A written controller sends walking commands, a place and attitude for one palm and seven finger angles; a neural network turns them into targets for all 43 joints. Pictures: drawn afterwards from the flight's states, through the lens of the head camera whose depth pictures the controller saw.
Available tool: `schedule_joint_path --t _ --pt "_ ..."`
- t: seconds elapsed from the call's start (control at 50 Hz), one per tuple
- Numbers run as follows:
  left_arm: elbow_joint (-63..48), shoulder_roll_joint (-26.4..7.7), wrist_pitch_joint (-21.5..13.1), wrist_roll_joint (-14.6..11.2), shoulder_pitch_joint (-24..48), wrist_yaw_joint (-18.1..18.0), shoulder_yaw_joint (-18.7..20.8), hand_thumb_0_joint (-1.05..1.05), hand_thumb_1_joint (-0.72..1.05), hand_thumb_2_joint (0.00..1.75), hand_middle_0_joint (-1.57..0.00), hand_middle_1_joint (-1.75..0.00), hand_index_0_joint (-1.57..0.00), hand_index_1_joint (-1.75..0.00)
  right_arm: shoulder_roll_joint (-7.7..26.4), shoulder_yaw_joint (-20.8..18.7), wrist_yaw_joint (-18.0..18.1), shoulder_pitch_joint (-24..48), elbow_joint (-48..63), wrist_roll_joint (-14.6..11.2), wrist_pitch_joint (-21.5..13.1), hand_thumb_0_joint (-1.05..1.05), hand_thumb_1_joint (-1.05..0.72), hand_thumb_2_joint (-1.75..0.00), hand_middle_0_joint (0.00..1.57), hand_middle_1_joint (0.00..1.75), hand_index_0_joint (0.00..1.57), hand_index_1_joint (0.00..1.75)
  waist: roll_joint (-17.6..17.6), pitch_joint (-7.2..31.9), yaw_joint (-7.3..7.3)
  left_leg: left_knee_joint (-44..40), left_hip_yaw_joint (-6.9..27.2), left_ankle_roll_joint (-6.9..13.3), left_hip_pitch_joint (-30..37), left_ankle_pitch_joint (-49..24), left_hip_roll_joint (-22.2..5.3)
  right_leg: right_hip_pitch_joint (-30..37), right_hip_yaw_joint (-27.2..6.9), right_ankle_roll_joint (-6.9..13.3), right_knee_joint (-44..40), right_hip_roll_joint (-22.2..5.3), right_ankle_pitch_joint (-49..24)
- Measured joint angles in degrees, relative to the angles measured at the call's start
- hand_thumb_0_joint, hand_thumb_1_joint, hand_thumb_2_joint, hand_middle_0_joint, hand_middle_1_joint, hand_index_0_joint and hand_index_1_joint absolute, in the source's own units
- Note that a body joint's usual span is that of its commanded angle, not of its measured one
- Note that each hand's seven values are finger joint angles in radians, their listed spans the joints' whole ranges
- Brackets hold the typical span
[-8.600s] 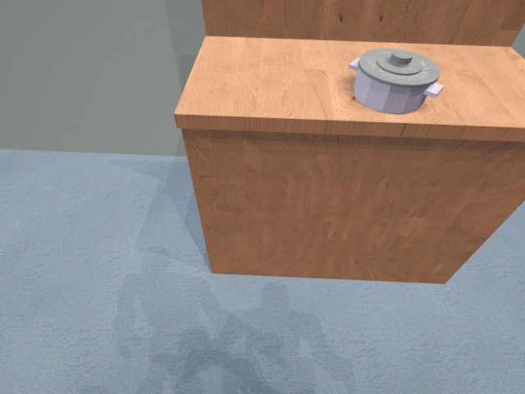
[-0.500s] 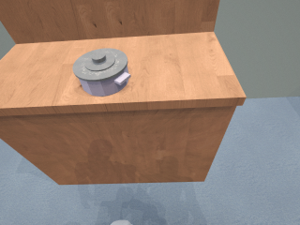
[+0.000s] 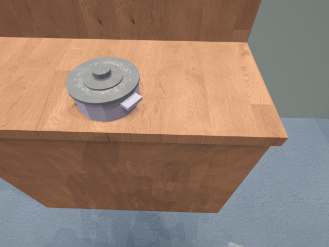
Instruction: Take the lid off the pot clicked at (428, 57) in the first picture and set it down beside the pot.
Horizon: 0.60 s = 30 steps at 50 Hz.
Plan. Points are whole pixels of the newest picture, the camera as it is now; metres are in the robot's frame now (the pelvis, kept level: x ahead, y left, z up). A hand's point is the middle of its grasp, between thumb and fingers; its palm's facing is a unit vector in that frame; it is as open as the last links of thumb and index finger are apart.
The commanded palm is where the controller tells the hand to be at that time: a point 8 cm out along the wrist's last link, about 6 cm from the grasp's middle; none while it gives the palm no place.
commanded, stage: come to a stop and stand still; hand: left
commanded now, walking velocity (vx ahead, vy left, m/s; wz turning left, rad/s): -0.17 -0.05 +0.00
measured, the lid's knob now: (101, 71) +0.48 +0.21 +0.16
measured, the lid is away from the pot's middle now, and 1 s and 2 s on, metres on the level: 0.00 0.00 0.00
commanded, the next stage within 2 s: look again from close up in 0.72 s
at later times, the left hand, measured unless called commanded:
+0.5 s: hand out of the picture +0.02 +0.16 -0.16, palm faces +0.06 -0.95 -0.30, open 7.4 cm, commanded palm none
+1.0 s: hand out of the picture -0.02 +0.14 -0.17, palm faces +0.07 -0.98 -0.20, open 7.4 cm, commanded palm none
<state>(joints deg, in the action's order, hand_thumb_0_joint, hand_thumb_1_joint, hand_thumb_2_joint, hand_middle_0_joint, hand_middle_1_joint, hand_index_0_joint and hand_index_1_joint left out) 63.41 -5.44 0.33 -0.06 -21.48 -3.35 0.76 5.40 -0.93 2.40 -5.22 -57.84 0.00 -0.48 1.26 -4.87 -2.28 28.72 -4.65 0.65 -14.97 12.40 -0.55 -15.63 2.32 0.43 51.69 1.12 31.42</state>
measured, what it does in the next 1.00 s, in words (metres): steps on the spot: right foot, then left foot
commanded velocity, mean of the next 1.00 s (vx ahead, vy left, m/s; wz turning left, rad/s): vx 0.03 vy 0.05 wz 0.00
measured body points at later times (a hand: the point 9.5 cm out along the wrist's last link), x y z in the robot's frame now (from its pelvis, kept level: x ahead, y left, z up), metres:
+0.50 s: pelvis -0.04 -0.05 -0.01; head -0.05 -0.06 +0.44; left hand +0.01 +0.21 -0.13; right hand +0.02 -0.31 -0.15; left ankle -0.03 +0.08 -0.73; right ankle -0.01 -0.16 -0.73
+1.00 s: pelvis -0.03 -0.03 +0.00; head -0.02 -0.03 +0.45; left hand -0.03 +0.19 -0.15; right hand -0.01 -0.26 -0.16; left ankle -0.03 +0.10 -0.73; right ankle -0.02 -0.13 -0.73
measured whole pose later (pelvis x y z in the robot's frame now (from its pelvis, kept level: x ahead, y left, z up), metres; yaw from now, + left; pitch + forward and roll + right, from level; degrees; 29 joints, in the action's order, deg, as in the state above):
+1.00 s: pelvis -0.03 -0.03 +0.00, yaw +2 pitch +0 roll +1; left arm 58.5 -9.3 0.2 0.7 -17.3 -1.7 0.2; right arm 8.7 -0.6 1.0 -17.1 -59.6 0.7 0.2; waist 0.5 -0.8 -0.7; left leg 29.4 -0.8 -1.8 -14.1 15.3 -1.8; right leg -15.3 2.2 2.0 31.0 0.6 15.8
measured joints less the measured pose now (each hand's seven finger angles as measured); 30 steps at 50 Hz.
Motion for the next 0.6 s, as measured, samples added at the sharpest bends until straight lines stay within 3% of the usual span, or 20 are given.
schedule_joint_path --t 0.04,0.1,0.16,0.2,0.24,0.28,0.36,0.42,0.5,0.54,0.6 --pt "-1.66 -1.33 0.69 0.09 2.71 -0.09 0.92 0.01 0.90 0.90 -0.20 -0.30 -0.20 -0.30 0.66 -0.90 0.71 0.07 0.76 -0.17 0.27 -0.02 -0.92 -0.90 0.20 0.30 0.20 0.30 0.06 -0.92 0.47 -0.72 0.26 -0.55 0.03 -0.80 -0.11 -3.95 -2.08 -0.55 4.68 -0.80 0.86" --pt "-4.44 -3.45 1.22 0.37 6.42 0.05 2.13 0.01 0.91 0.90 -0.20 -0.30 -0.20 -0.30 2.51 -1.36 0.37 0.37 0.72 0.65 1.76 -0.02 -0.93 -0.90 0.20 0.30 0.20 0.30 -0.40 -1.58 0.50 -0.35 0.80 -1.21 -0.95 -1.54 -0.74 -7.16 -3.88 -1.12 5.13 -2.36 -1.12" --pt "-6.66 -5.13 1.01 0.69 8.66 0.35 2.72 0.01 0.91 0.90 -0.20 -0.30 -0.20 -0.30 4.21 -1.85 -0.27 0.01 0.62 1.10 2.87 -0.02 -0.92 -0.90 0.20 0.30 0.20 0.30 -1.62 -1.25 0.56 1.57 1.73 -2.24 -2.68 -1.30 -1.85 -6.22 -3.55 -1.37 -0.81 -3.60 -4.30" --pt "-7.71 -6.27 -0.02 0.93 8.59 0.33 2.47 0.00 0.91 0.90 -0.20 -0.30 -0.20 -0.30 5.02 -2.05 -0.86 -0.70 0.48 0.73 3.02 -0.01 -0.92 -0.90 0.20 0.30 0.20 0.30 -1.81 -0.21 0.15 4.50 1.84 -3.23 -4.38 -0.19 -2.52 -2.68 -3.25 -1.79 -11.40 -4.27 -11.89" --pt "-7.81 -6.50 -0.87 1.28 8.43 -0.04 1.93 0.00 0.91 0.90 -0.20 -0.30 -0.20 -0.30 6.21 -2.36 -1.51 -1.28 1.42 0.39 3.08 -0.01 -0.91 -0.90 0.20 0.30 0.20 0.30 -3.07 -0.26 0.32 9.87 3.27 -3.07 -6.10 4.88 -3.27 -2.17 -2.72 -1.03 -12.09 -2.96 -12.31" --pt "-7.84 -6.17 -0.88 1.64 7.77 0.26 0.84 0.00 0.91 0.90 -0.20 -0.30 -0.20 -0.30 7.32 -2.91 -1.96 -2.85 2.82 0.50 3.53 0.00 -0.91 -0.90 0.20 0.30 0.20 0.30 -3.91 0.67 1.60 15.50 4.56 -2.72 -7.49 10.74 -1.95 -1.87 -1.73 0.04 -11.13 -2.74 -11.26" --pt "-8.65 -5.21 -0.55 1.91 6.17 0.58 -0.03 0.01 0.91 0.90 -0.20 -0.30 -0.20 -0.30 8.90 -3.59 -2.93 -5.79 4.72 0.82 4.45 0.00 -0.91 -0.90 0.20 0.30 0.20 0.30 -3.92 3.07 2.65 24.70 3.43 -2.12 -8.88 12.46 0.32 -0.81 -1.46 0.66 -13.46 -3.15 -12.54" --pt "-9.40 -5.52 0.04 2.02 6.25 0.85 -0.02 0.01 0.90 0.90 -0.20 -0.30 -0.20 -0.30 9.10 -3.48 -3.49 -7.99 5.74 0.82 4.60 0.01 -0.91 -0.90 0.20 0.30 0.20 0.30 -2.65 3.98 2.68 22.05 2.04 -1.92 -7.18 12.74 0.86 -0.44 -1.34 0.76 -15.49 -3.76 -13.97" --pt "-10.50 -6.87 0.98 1.74 6.77 1.05 0.29 0.01 0.90 0.90 -0.20 -0.30 -0.21 -0.30 8.93 -2.67 -3.47 -10.97 6.40 0.99 3.31 0.01 -0.91 -0.90 0.20 0.30 0.20 0.30 -1.16 4.79 2.60 6.31 1.04 -1.09 -0.40 10.16 0.88 -2.31 -1.06 0.35 -14.36 -4.34 -13.88" --pt "-10.56 -7.43 1.81 1.45 7.30 1.10 0.48 0.01 0.90 0.90 -0.20 -0.30 -0.21 -0.30 8.56 -2.30 -3.03 -12.05 6.16 1.43 2.58 0.01 -0.91 -0.90 0.20 0.30 0.20 0.30 -1.00 4.70 3.18 4.58 1.31 -0.34 -0.99 3.36 0.90 -4.64 -1.23 0.14 -9.97 -3.99 -7.93" --pt "-10.13 -7.95 2.17 1.10 7.33 1.20 0.74 0.01 0.90 0.90 -0.20 -0.30 -0.20 -0.30 7.21 -1.43 -2.66 -13.02 5.01 1.75 2.68 0.01 -0.91 -0.90 0.20 0.30 0.20 0.30 0.03 4.35 3.23 4.80 0.16 0.05 -1.25 3.02 1.33 -7.05 -2.07 0.70 -4.53 -3.09 -3.93"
